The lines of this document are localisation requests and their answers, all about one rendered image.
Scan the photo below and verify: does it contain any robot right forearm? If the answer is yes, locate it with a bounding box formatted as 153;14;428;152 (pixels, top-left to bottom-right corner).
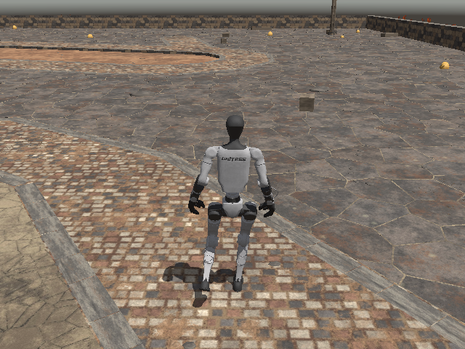
261;177;274;205

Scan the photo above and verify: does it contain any robot right thigh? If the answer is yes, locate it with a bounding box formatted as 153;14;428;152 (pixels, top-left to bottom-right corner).
237;201;257;247

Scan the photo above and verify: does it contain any robot left hand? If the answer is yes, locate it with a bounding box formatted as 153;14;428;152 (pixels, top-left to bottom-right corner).
188;200;205;214

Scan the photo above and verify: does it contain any robot left forearm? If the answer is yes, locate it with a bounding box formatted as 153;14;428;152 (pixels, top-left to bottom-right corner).
190;175;204;202

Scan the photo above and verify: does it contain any right robot upper arm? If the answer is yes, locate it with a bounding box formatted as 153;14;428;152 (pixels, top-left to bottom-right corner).
249;147;269;188

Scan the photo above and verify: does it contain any humanoid robot head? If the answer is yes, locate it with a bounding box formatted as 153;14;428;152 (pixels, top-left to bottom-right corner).
222;115;247;150

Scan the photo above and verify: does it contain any robot right hand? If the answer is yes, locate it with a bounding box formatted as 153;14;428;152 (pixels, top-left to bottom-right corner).
259;202;275;217

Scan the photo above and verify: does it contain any left robot upper arm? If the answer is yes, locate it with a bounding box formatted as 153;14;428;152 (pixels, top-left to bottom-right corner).
197;146;219;186

